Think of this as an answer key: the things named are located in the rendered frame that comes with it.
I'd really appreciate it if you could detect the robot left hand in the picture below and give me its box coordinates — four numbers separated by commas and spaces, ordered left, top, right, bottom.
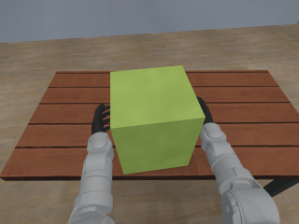
92, 103, 110, 135

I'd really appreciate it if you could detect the carton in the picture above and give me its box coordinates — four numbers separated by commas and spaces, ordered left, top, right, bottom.
110, 65, 206, 175

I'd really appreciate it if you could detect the table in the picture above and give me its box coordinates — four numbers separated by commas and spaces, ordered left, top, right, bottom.
0, 70, 299, 197

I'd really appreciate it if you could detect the left robot upper arm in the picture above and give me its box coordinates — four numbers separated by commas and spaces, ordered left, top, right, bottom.
71, 215, 115, 224

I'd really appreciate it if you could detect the left robot forearm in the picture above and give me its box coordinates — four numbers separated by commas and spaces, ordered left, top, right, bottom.
67, 132, 114, 224

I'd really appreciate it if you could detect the robot right hand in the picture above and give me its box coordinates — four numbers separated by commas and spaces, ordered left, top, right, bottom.
196, 96, 214, 125

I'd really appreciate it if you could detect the right robot upper arm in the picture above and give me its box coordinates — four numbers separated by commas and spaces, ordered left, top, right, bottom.
221, 188, 280, 224

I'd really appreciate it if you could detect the right robot forearm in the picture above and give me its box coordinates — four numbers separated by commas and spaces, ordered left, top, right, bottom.
200, 122, 280, 223

